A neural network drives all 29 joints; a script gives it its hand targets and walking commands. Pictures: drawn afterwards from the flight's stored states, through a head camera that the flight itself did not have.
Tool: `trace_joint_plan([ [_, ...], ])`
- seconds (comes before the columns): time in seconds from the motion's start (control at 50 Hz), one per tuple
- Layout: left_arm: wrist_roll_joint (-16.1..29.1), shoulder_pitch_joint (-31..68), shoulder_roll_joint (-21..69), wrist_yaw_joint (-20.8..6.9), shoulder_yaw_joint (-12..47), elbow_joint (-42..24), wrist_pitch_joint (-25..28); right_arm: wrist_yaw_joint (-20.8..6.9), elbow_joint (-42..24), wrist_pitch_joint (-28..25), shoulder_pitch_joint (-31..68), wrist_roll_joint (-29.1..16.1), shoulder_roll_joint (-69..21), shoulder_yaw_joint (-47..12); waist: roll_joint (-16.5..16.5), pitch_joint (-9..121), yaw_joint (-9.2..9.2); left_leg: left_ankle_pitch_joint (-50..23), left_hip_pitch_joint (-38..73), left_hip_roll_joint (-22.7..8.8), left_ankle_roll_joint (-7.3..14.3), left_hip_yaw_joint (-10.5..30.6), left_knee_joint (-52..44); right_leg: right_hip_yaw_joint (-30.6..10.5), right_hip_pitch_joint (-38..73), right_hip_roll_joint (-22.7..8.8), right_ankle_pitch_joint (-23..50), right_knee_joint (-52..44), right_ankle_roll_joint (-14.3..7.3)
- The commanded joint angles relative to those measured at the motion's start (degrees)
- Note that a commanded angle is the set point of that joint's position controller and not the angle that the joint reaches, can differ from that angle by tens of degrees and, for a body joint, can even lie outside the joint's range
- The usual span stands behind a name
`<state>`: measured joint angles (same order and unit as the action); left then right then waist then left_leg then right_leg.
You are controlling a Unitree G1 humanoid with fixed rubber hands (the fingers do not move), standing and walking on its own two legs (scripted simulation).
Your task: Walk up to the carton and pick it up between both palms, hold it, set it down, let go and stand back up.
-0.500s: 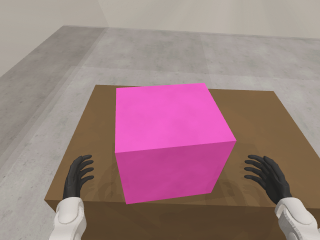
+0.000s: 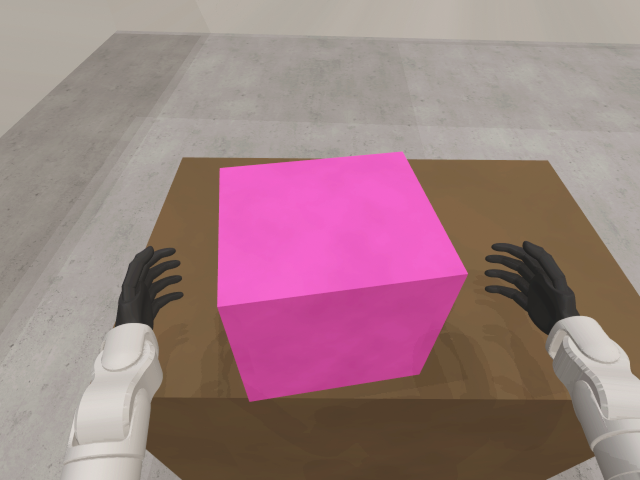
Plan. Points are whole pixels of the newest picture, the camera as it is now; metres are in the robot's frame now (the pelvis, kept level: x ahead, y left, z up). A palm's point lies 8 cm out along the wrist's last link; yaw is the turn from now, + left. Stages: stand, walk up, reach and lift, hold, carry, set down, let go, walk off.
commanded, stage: reach and lift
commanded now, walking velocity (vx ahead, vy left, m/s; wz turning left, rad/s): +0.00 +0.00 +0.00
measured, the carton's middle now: (325, 277) +0.39 +0.01 +0.02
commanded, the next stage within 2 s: none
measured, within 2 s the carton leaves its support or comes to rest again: neither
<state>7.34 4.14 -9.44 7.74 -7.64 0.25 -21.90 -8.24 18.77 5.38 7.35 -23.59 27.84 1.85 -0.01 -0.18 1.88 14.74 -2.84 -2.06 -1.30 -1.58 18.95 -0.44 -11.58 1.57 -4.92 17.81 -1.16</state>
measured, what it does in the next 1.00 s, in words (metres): stands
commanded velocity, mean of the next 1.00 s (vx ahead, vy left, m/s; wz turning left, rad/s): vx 0.00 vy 0.00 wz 0.00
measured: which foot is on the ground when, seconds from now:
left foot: down 0.00-1.00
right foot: down 0.00-1.00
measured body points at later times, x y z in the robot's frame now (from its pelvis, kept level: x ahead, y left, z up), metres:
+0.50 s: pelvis +0.00 +0.00 +0.00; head +0.00 +0.00 +0.45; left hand +0.33 +0.26 +0.14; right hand +0.39 -0.23 +0.14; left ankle -0.05 +0.13 -0.75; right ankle +0.05 -0.11 -0.75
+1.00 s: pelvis +0.00 -0.01 +0.00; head +0.02 +0.00 +0.45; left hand +0.37 +0.28 +0.18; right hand +0.46 -0.20 +0.19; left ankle -0.05 +0.13 -0.75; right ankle +0.05 -0.11 -0.75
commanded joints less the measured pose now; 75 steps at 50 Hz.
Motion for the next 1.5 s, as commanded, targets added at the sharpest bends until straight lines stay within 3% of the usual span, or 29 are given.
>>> trace_joint_plan([
  [0.0, 0.5, 16.7, -7.7, 0.3, -3.9, -12.3, -0.9, -0.4, -11.0, 0.5, 20.1, -0.7, 12.3, 4.5, 4.3, 15.5, 1.82, -11.2, -10.3, 4.0, 0.2, -1.1, -4.6, -1.8, 18.4, 1.4, 6.2, 0.0, -1.7],
  [0.02, 0.5, 16.9, -8.0, 0.3, -4.8, -9.6, -1.5, -0.3, -10.2, 1.3, 21.3, -1.0, 12.1, 3.9, 4.2, 14.2, 3.16, -10.7, -11.9, 3.6, 0.3, -1.2, -4.8, -2.6, 18.9, 0.9, 5.8, -0.2, -2.1],
  [0.04, -0.5, 14.1, -7.3, 0.1, -3.5, -8.3, -2.5, -0.3, -7.2, 2.3, 18.0, -0.7, 11.9, 4.1, 3.1, 13.1, 1.58, -10.8, -11.9, 3.8, 0.3, -0.9, -5.1, -2.0, 19.5, 1.0, 5.9, -0.3, -1.7],
  [0.1, 0.1, 22.1, -9.2, -0.4, -4.7, -12.1, -5.7, 0.4, -9.1, 4.8, 24.0, -1.5, 13.5, 5.9, 0.1, 15.6, 0.72, -12.7, -11.5, 4.2, -0.5, -1.1, -4.1, -2.3, 18.3, 0.9, 8.2, 0.7, -1.5],
  [0.12, 0.8, 23.5, -9.5, -0.2, -5.4, -14.4, -6.6, 0.5, -8.1, 5.6, 25.2, -1.2, 14.6, 5.9, 2.0, 16.6, 0.73, -12.6, -11.0, 4.0, -0.7, -1.2, -3.8, -1.9, 17.3, 1.3, 7.9, 0.8, -1.5],
  [0.14, 1.3, 26.3, -9.3, -0.2, -4.1, -13.1, -7.3, 0.5, -6.5, 6.5, 26.5, -1.4, 12.7, 6.0, -0.1, 16.6, -0.68, -12.6, -10.5, 4.1, -0.6, -0.9, -3.9, -2.2, 16.7, 1.4, 6.5, 0.5, -1.9],
  [0.16, 1.2, 26.3, -9.6, -0.1, -4.7, -13.1, -7.8, 0.4, -7.6, 6.9, 27.6, -0.7, 12.8, 5.8, 1.5, 18.6, 0.6, -13.1, -11.1, 3.8, -0.6, -0.8, -3.1, -1.8, 17.2, 1.7, 7.3, 1.1, -1.3],
  [0.28, 1.6, 26.7, -11.0, -1.2, -6.9, -9.5, -11.4, 1.6, -5.3, 9.6, 29.7, -0.7, 13.9, 5.4, 1.9, 21.0, 0.1, -17.0, -14.8, 3.8, -0.3, -0.5, -2.2, -2.3, 22.7, 1.8, 13.6, 1.9, -1.0],
  [0.38, 2.8, 33.9, -14.0, -1.4, -7.0, -8.8, -13.6, 1.9, -4.3, 11.8, 37.5, -2.2, 14.6, 4.0, 4.1, 21.0, 0.31, -14.5, -14.2, 4.0, 0.1, -0.4, -2.4, -2.1, 20.7, 1.7, 9.6, 1.7, 0.1],
  [0.42, 2.1, 35.6, -13.3, -0.7, -6.8, -9.2, -14.3, 1.6, -3.2, 12.5, 38.8, -3.1, 15.0, 3.9, 1.0, 22.3, 0.86, -16.7, -15.0, 3.7, -0.6, -0.1, -2.0, -1.9, 21.3, 1.8, 10.7, 2.5, -0.9],
  [0.5, 3.0, 40.4, -14.7, -0.1, -6.9, -6.6, -16.1, 1.5, -0.5, 13.8, 46.4, -2.1, 16.1, 4.7, 0.4, 22.9, 1.6, -12.3, -15.7, 3.2, -0.3, 0.3, -2.7, -2.3, 19.9, 1.9, 5.2, 2.4, -1.0],
  [0.58, 3.3, 45.4, -15.4, -0.5, -7.3, -3.2, -16.7, 1.7, 0.2, 14.0, 50.9, -2.5, 15.4, 2.6, 2.0, 26.1, 3.11, -15.0, -17.5, 3.7, -0.1, -0.2, -1.4, -1.9, 22.1, 2.0, 8.6, 2.7, -0.5],
  [0.7, 3.9, 50.4, -18.9, -0.8, -7.6, -0.3, -17.1, 2.3, 5.1, 15.3, 55.1, -4.3, 17.1, 1.7, 3.6, 26.3, 1.68, -14.8, -19.0, 4.0, -0.5, 0.0, -0.8, -2.9, 22.5, 0.9, 11.4, 3.0, 0.1],
  [0.74, 3.4, 52.3, -17.9, -1.0, -7.0, 1.5, -17.3, 2.3, 8.5, 15.7, 56.5, -3.6, 16.5, 2.6, 1.2, 25.7, 0.98, -13.9, -19.1, 3.7, -0.6, 0.3, -1.3, -2.8, 22.0, 1.0, 9.0, 3.0, -0.4],
  [0.82, 4.2, 53.5, -18.7, -0.3, -6.5, 0.3, -16.9, 2.1, 9.7, 15.3, 58.7, -4.1, 17.5, 2.2, 0.7, 30.6, 0.9, -18.6, -18.2, 4.0, -1.2, 0.2, -0.5, -1.9, 23.3, 1.5, 13.9, 4.2, -0.2],
  [0.86, 4.7, 56.4, -20.1, -0.4, -6.5, 0.7, -16.9, 2.4, 6.9, 15.2, 63.5, -4.8, 17.6, 0.9, 1.7, 34.0, 2.42, -19.1, -19.1, 4.3, -1.4, 0.0, -0.1, -2.7, 24.4, 0.9, 16.6, 4.9, 0.0],
  [0.88, 5.4, 54.4, -20.5, -0.7, -6.7, 1.1, -17.2, 2.7, 7.1, 15.3, 61.9, -4.7, 17.3, 0.7, 2.6, 34.2, 1.54, -19.0, -20.4, 4.2, -1.1, 0.0, -0.2, -2.7, 26.6, 0.7, 18.4, 5.0, 0.3],
  [0.94, 4.4, 58.6, -19.4, -0.8, -6.3, 3.6, -16.9, 2.8, 11.7, 15.6, 65.0, -4.8, 17.0, 0.9, -0.6, 32.2, 1.39, -19.0, -20.1, 3.7, -1.3, 0.4, -0.2, -1.6, 24.1, 1.6, 15.8, 4.8, -0.3],
  [0.96, 4.6, 58.6, -19.6, -0.5, -6.1, 4.2, -17.0, 2.6, 11.2, 15.5, 65.8, -4.8, 17.7, 0.5, 0.9, 32.5, 1.85, -19.4, -19.6, 3.7, -1.5, 0.4, 0.2, -1.4, 24.2, 1.3, 16.0, 4.7, -0.1],
  [1.0, 4.9, 59.8, -20.0, -0.7, -4.9, 5.7, -16.5, 2.8, 12.3, 14.8, 66.3, -4.9, 17.7, 0.2, 2.1, 34.4, 0.02, -21.5, -19.3, 4.1, -1.8, 0.4, 0.8, -1.4, 24.6, 1.4, 20.3, 5.1, 0.3],
  [1.08, 4.0, 60.9, -19.6, -1.0, -6.2, 11.2, -15.1, 2.2, 18.4, 14.0, 67.5, -4.7, 18.7, -1.3, 2.3, 31.9, 1.82, -21.3, -19.2, 3.4, -1.6, 0.6, 1.2, -0.8, 21.8, 1.7, 18.7, 5.4, 0.3],
  [1.12, 4.4, 59.4, -20.4, -1.0, -5.3, 9.2, -15.0, 2.2, 15.5, 13.3, 67.1, -5.5, 19.7, -1.6, 1.5, 35.7, 1.51, -23.0, -18.8, 3.5, -2.3, 0.5, 1.3, -0.7, 24.3, 1.6, 21.1, 5.6, 0.1],
  [1.16, 3.8, 57.2, -17.8, -1.0, -3.7, 11.4, -14.1, 2.1, 20.0, 12.7, 64.1, -5.7, 15.9, -1.9, -0.3, 32.4, 1.24, -23.5, -19.5, 3.3, -2.3, 1.0, 1.5, -0.2, 22.4, 1.9, 18.4, 5.3, -0.3],
  [1.18, 2.5, 55.1, -18.2, -1.3, -5.1, 12.6, -13.7, 1.8, 19.7, 12.2, 64.2, -4.7, 16.8, -1.8, 1.4, 31.6, 2.79, -22.2, -19.1, 3.2, -1.7, 1.1, 1.3, -0.1, 21.9, 1.5, 18.1, 5.1, 0.1],
  [1.24, 1.2, 54.9, -17.5, -1.8, -5.4, 13.3, -11.7, 1.6, 19.1, 10.7, 63.4, -3.7, 14.7, -3.3, 1.5, 30.1, 3.19, -19.2, -21.2, 3.6, -1.4, 0.6, 0.0, -0.7, 24.5, 0.9, 16.7, 4.5, 0.2],
  [1.4, 2.3, 57.1, -14.1, -0.7, -2.4, 13.1, -0.7, 1.3, 17.8, 3.2, 62.8, 1.6, 11.8, 0.8, 0.3, 35.0, 2.48, -19.7, -21.3, 4.0, -1.6, 0.0, 1.0, 0.2, 21.8, 1.5, 17.1, 5.4, 0.0],
  [1.42, 1.6, 54.6, -13.2, -1.0, -2.0, 17.7, 0.7, 1.6, 19.8, 2.0, 60.3, 2.6, 10.5, 1.7, 0.8, 32.6, 1.55, -17.6, -23.3, 4.4, -1.8, -0.4, 0.7, -0.3, 21.1, 1.1, 15.6, 5.0, 0.4],
  [1.46, 1.3, 55.0, -13.8, -1.4, -2.2, 12.7, 4.2, 1.9, 15.6, -0.7, 60.2, 4.0, 9.7, 0.6, 0.9, 38.3, 3.71, -19.1, -24.0, 4.4, -1.7, -0.5, 0.6, -0.9, 26.0, 0.9, 20.7, 6.3, 0.7],
  [1.48, 0.7, 54.4, -12.6, -1.7, -2.6, 18.5, 5.5, 2.3, 20.7, -1.5, 58.8, 5.5, 9.2, 1.8, 1.1, 35.2, 2.25, -18.8, -25.4, 4.3, -1.6, -0.4, 0.8, -0.5, 24.4, 1.0, 19.5, 7.1, 0.8],
])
